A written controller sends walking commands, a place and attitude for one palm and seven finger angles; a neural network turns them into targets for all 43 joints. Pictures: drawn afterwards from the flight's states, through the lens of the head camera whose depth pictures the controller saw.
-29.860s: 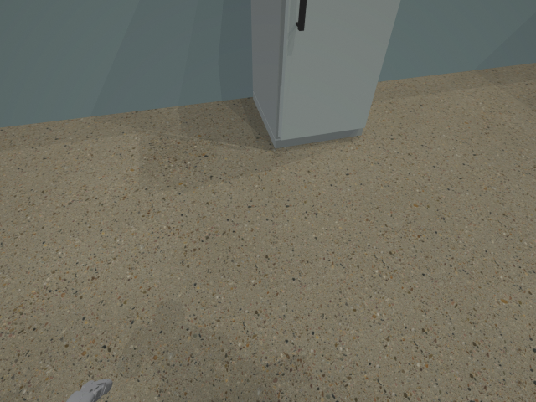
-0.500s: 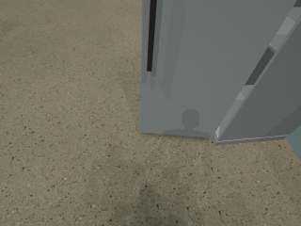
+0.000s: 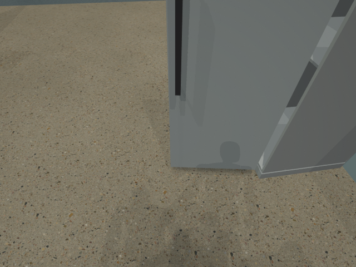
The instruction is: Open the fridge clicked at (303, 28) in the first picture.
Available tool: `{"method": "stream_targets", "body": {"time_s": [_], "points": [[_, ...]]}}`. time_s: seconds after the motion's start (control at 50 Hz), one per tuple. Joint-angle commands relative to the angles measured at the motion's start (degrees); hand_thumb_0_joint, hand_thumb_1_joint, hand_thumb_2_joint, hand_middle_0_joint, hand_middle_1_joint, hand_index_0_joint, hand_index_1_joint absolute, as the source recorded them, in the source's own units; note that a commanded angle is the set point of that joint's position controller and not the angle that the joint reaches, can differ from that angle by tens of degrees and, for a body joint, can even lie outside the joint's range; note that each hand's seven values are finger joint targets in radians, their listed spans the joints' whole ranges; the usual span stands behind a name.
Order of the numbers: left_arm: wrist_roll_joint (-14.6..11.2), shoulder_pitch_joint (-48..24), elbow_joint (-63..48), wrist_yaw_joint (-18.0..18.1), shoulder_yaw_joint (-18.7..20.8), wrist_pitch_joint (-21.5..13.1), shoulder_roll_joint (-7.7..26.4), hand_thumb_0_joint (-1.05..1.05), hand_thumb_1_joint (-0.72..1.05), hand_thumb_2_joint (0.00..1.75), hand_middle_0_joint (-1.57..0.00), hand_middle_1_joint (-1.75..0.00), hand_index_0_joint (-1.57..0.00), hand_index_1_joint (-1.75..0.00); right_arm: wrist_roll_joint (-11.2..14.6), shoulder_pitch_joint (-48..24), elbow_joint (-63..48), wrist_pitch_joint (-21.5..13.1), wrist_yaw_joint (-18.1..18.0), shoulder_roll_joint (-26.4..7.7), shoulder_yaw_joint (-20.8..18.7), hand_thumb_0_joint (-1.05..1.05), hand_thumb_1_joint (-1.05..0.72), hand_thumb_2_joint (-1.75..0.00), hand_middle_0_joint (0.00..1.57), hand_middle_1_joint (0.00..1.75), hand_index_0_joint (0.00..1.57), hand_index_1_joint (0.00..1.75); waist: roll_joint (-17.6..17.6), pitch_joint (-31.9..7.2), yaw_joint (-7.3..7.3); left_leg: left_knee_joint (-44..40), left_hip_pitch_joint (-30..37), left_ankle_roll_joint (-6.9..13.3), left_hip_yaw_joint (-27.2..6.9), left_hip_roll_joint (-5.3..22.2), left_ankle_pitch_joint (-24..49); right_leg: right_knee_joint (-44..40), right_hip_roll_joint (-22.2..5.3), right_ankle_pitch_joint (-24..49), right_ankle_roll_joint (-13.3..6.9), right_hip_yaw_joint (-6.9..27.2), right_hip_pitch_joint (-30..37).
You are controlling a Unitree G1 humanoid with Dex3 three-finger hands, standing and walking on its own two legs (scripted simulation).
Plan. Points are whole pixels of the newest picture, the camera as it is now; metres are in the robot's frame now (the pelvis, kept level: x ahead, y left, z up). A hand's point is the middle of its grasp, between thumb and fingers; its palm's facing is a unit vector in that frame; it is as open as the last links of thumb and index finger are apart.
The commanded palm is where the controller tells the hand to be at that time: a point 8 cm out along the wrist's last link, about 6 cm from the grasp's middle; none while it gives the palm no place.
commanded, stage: let the arm hang, fingers relaxed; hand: left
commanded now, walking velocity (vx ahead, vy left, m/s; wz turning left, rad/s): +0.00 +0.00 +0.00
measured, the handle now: (178, 30) +0.78 +0.05 +0.18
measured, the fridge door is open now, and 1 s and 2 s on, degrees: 79 79 79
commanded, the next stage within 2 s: look to check the result in 0.14 s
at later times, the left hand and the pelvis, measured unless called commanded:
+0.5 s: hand out of the picture +0.08 +0.22 -0.16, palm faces -0.01 -0.95 -0.30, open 7.4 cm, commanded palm none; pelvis +0.01 -0.01 +0.00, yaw +0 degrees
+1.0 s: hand out of the picture +0.10 +0.21 -0.16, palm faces -0.02 -0.95 -0.30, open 7.4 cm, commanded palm none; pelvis +0.04 -0.02 +0.01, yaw +0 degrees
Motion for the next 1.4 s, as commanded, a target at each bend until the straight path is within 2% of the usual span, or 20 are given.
{"method": "stream_targets", "body": {"time_s": [0.0, 0.1, 0.16, 0.22, 0.32, 0.4, 0.48, 0.54, 0.62, 0.66, 0.72, 0.86, 0.92, 1.0, 1.12, 1.28, 1.38], "points": [[0.00, -0.83, -2.25, 0.49, 1.69, -1.61, 9.47, 0.00, 0.90, 0.90, -0.20, -0.30, -0.20, -0.30, -0.19, -0.15, -2.50, -1.27, -0.78, -9.02, -1.77, 0.00, -0.90, -0.90, 0.20, 0.30, 0.20, 0.30, 0.26, 0.42, -0.62, -7.76, -2.08, -0.58, -9.43, 9.24, -6.23, -4.01, -5.28, -2.95, -2.73, 6.06, -0.11], [-0.09, -2.43, -2.06, 0.45, 1.76, -1.94, 10.70, 0.00, 0.90, 0.90, -0.20, -0.30, -0.20, -0.30, -0.09, -1.33, -2.22, -1.45, -0.76, -9.98, -1.74, 0.00, -0.90, -0.90, 0.20, 0.30, 0.20, 0.30, -0.17, -0.44, -0.78, -6.92, -0.68, -0.85, -8.69, 9.24, -2.00, -4.75, -5.71, -1.20, -2.82, 6.42, 1.09], [-0.12, -3.43, -2.11, 0.42, 1.77, -1.94, 11.30, 0.00, 0.90, 0.90, -0.20, -0.30, -0.20, -0.30, -0.09, -2.08, -2.06, -1.31, -0.64, -10.45, -1.69, 0.00, -0.90, -0.90, 0.20, 0.30, 0.20, 0.30, 0.41, 1.09, -0.74, -7.32, -1.27, -0.97, -8.75, 9.17, -3.16, -5.69, -5.92, -2.81, -2.86, 6.67, 0.84], [-0.18, -3.82, -2.20, 0.37, 1.88, -2.16, 12.30, 0.00, 0.90, 0.90, -0.20, -0.30, -0.20, -0.30, -0.04, -2.46, -2.13, -1.32, -0.52, -11.47, -1.82, 0.00, -0.90, -0.90, 0.20, 0.30, 0.20, 0.30, -0.75, -0.44, -0.72, -6.59, -0.09, -0.90, -8.51, 8.94, -1.81, -6.26, -6.11, -2.44, -3.01, 7.00, 1.53], [-0.29, -5.43, -2.48, 0.31, 1.91, -2.41, 13.28, 0.00, 0.90, 0.90, -0.20, -0.30, -0.20, -0.30, -0.01, -3.71, -2.12, -1.50, -0.45, -12.53, -1.70, 0.00, -0.90, -0.90, 0.20, 0.30, 0.20, 0.30, -0.08, -2.02, -0.76, -6.47, 1.15, -1.14, -8.56, 9.32, 1.87, -6.14, -6.28, 1.11, -3.04, 6.81, 3.23], [-0.35, -6.62, -2.46, 0.26, 1.77, -2.30, 13.81, 0.00, 0.90, 0.90, -0.20, -0.30, -0.20, -0.30, -0.08, -4.60, -1.85, -1.56, -0.41, -13.09, -1.55, 0.00, -0.90, -0.90, 0.20, 0.30, 0.20, 0.30, 0.61, -2.10, -0.70, -7.37, 1.41, -1.38, -8.92, 9.69, 2.94, -6.00, -6.39, 2.12, -2.86, 6.35, 4.20], [-0.37, -7.33, -2.50, 0.24, 1.69, -2.32, 14.16, 0.00, 0.90, 0.90, -0.20, -0.30, -0.20, -0.30, -0.07, -5.29, -1.72, -1.45, -0.34, -13.52, -1.48, 0.00, -0.90, -0.90, 0.20, 0.30, 0.20, 0.30, -1.01, -1.52, -0.81, -7.53, 1.98, -1.43, -8.75, 9.72, 3.26, -6.67, -6.51, 2.21, -2.78, 6.31, 3.96], [-0.37, -7.61, -2.50, 0.24, 1.65, -2.28, 14.32, 0.00, 0.90, 0.90, -0.20, -0.30, -0.20, -0.30, -0.11, -5.60, -1.64, -1.46, -0.30, -13.74, -1.37, 0.00, -0.90, -0.90, 0.20, 0.30, 0.20, 0.30, -0.07, -2.20, -0.76, -7.69, 2.50, -1.47, -8.68, 9.75, 3.68, -6.70, -6.54, 2.38, -2.77, 6.31, 4.43], [-0.36, -7.97, -2.66, 0.26, 1.68, -2.39, 14.70, 0.00, 0.90, 0.90, -0.20, -0.30, -0.20, -0.30, 0.04, -5.93, -1.84, -1.52, -0.34, -14.29, -1.33, 0.00, -0.90, -0.90, 0.20, 0.30, 0.20, 0.30, -0.65, -3.02, -0.81, -7.55, 3.40, -1.54, -8.60, 9.86, 5.87, -6.53, -6.47, 4.70, -2.76, 6.15, 5.18], [-0.40, -8.20, -2.61, 0.27, 1.57, -2.29, 14.68, 0.00, 0.90, 0.90, -0.20, -0.30, -0.20, -0.30, -0.06, -6.27, -1.62, -1.48, -0.35, -14.23, -1.25, 0.00, -0.90, -0.90, 0.20, 0.30, 0.20, 0.30, -0.57, -2.32, -0.82, -7.90, 3.47, -1.66, -8.54, 9.94, 5.81, -6.67, -6.54, 4.55, -2.74, 6.20, 4.90], [-0.38, -7.94, -2.65, 0.33, 1.67, -2.46, 14.95, 0.00, 0.90, 0.90, -0.20, -0.30, -0.20, -0.30, 0.05, -6.11, -1.77, -1.57, -0.41, -14.51, -1.21, 0.00, -0.90, -0.90, 0.20, 0.30, 0.20, 0.30, -1.05, -4.06, -0.88, -7.42, 4.53, -1.62, -8.31, 10.03, 7.94, -6.38, -6.62, 7.03, -2.83, 6.18, 5.99], [-0.45, -7.84, -2.41, 0.39, 1.51, -2.41, 14.81, 0.00, 0.90, 0.90, -0.20, -0.30, -0.20, -0.30, 0.00, -6.51, -1.54, -1.50, -0.47, -14.25, -1.06, 0.00, -0.90, -0.90, 0.20, 0.30, 0.20, 0.30, -0.23, -3.17, -0.88, -7.59, 5.01, -1.83, -8.01, 9.97, 8.34, -6.75, -6.91, 7.99, -2.81, 6.12, 6.05], [-0.46, -7.44, -2.57, 0.44, 1.62, -2.59, 14.77, 0.00, 0.90, 0.90, -0.20, -0.30, -0.20, -0.30, 0.08, -6.43, -1.62, -1.48, -0.52, -14.26, -1.07, 0.00, -0.90, -0.90, 0.20, 0.30, 0.20, 0.30, -0.83, -4.06, -0.89, -7.13, 5.60, -1.79, -7.82, 9.95, 9.06, -6.83, -6.86, 9.52, -2.91, 6.20, 6.69], [-0.52, -7.47, -2.27, 0.44, 1.51, -2.52, 14.54, 0.00, 0.90, 0.90, -0.20, -0.30, -0.20, -0.30, 0.00, -6.40, -1.49, -1.47, -0.59, -14.05, -0.96, 0.00, -0.90, -0.90, 0.20, 0.30, 0.20, 0.30, 0.02, -3.76, -0.98, -7.42, 5.58, -1.97, -7.77, 10.01, 9.40, -6.79, -6.96, 9.94, -2.97, 6.24, 6.90], [-0.48, -7.03, -2.34, 0.49, 1.53, -2.52, 14.27, 0.00, 0.90, 0.90, -0.20, -0.30, -0.20, -0.30, 0.07, -6.31, -1.43, -1.35, -0.63, -13.73, -0.94, 0.00, -0.90, -0.90, 0.20, 0.30, 0.20, 0.30, -0.93, -2.84, -0.86, -7.40, 5.41, -1.93, -7.55, 9.96, 8.67, -7.23, -6.84, 9.55, -2.91, 6.04, 6.61], [-0.62, -7.01, -2.40, 0.58, 1.56, -2.64, 14.11, 0.00, 0.90, 0.90, -0.20, -0.30, -0.20, -0.30, 0.03, -5.74, -1.32, -1.50, -0.82, -13.61, -0.98, 0.00, -0.90, -0.90, 0.20, 0.30, 0.20, 0.30, -0.83, -4.48, -0.98, -7.00, 6.56, -2.06, -7.47, 10.10, 11.69, -6.44, -7.02, 13.52, -3.09, 6.11, 8.12], [-0.61, -6.77, -2.43, 0.61, 1.50, -2.59, 13.87, 0.00, 0.90, 0.90, -0.20, -0.30, -0.20, -0.30, 0.03, -5.53, -1.19, -1.39, -0.82, -13.33, -0.95, 0.00, -0.90, -0.90, 0.20, 0.30, 0.20, 0.30, -0.59, -3.10, -0.91, -7.28, 6.01, -2.11, -7.34, 10.09, 10.48, -6.91, -7.02, 12.60, -3.07, 6.17, 7.73]]}}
